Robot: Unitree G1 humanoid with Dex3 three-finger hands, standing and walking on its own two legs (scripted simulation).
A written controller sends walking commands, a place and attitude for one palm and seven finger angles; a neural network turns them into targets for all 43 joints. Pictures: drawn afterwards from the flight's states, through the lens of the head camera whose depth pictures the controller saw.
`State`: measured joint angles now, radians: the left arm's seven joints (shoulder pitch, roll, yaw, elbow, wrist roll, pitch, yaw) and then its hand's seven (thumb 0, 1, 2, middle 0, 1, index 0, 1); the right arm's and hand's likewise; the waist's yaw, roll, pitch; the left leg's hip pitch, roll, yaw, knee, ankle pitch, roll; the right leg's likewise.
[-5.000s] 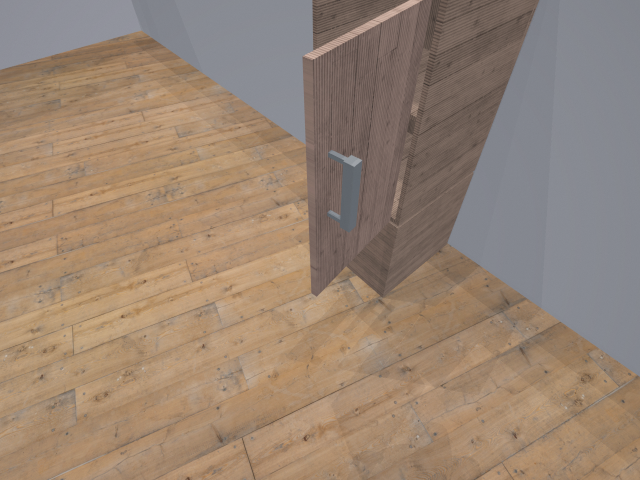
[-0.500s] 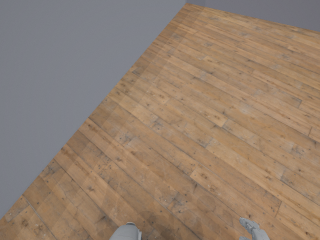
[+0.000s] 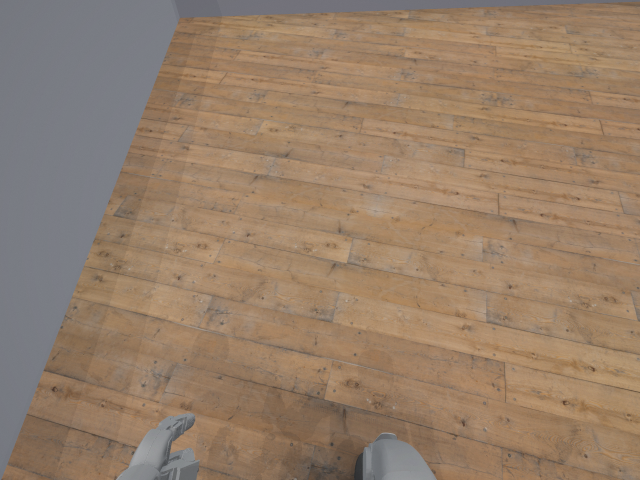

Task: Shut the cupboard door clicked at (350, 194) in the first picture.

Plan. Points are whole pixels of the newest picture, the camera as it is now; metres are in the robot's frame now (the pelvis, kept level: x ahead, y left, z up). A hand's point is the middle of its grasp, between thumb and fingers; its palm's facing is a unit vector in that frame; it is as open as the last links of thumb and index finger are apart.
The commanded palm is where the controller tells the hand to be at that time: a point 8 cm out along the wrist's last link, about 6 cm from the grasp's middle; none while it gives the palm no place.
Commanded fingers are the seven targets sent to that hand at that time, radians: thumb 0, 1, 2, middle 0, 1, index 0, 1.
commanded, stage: walk around to get in front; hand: left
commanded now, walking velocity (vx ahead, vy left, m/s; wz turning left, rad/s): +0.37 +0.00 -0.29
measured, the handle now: out of the picture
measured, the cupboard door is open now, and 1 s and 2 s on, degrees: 99 99 99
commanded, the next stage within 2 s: walk to a spot facing it in 0.48 s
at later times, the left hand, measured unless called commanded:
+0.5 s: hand (254, 443) +0.19 +0.10 -0.15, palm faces +0.04 -0.97 -0.22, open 7.3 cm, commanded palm none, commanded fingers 0.00 0.90 0.90 -0.20 -0.30 -0.20 -0.30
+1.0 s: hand (255, 249) +0.54 +0.12 -0.16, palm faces +0.16 -0.97 -0.21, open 7.3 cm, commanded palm none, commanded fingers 0.00 0.90 0.90 -0.20 -0.30 -0.20 -0.30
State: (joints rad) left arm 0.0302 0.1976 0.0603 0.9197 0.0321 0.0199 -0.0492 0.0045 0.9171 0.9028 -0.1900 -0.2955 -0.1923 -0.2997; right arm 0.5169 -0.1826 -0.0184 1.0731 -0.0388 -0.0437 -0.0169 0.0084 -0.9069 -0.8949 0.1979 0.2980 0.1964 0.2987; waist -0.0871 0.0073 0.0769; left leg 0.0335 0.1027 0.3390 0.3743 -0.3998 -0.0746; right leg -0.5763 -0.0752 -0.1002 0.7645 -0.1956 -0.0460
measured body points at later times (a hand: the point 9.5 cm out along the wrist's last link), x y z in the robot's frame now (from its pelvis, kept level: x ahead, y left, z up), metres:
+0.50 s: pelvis +0.24 -0.08 +0.01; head +0.26 -0.09 +0.46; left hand +0.19 +0.15 -0.14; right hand +0.35 -0.31 -0.14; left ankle +0.35 +0.06 -0.67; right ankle +0.11 -0.10 -0.73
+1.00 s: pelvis +0.46 -0.09 +0.01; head +0.51 -0.06 +0.46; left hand +0.53 +0.17 -0.14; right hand +0.46 -0.32 -0.13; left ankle +0.41 -0.01 -0.73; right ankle +0.52 -0.27 -0.65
